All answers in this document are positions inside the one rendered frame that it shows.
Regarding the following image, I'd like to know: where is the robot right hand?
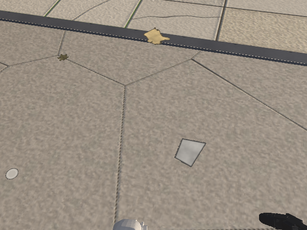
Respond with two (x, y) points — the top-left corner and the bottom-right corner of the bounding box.
(259, 213), (307, 230)

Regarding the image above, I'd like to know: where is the left robot thigh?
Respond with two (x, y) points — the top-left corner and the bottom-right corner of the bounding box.
(113, 218), (148, 230)

